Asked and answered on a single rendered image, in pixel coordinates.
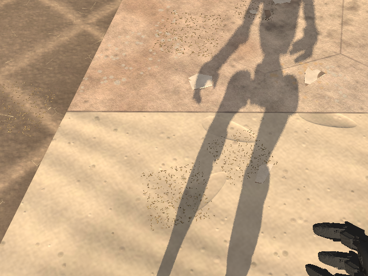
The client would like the robot right hand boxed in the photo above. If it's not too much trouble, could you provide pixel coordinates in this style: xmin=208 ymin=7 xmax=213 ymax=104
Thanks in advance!
xmin=305 ymin=221 xmax=368 ymax=276

